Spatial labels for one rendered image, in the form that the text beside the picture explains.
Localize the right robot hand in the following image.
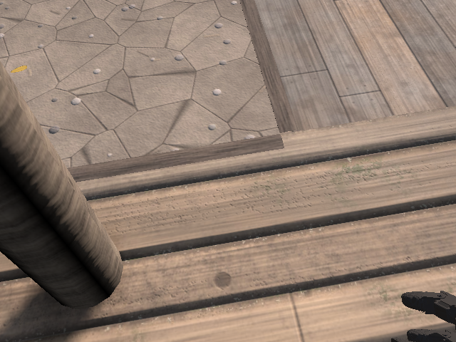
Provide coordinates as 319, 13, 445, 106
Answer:
391, 291, 456, 342

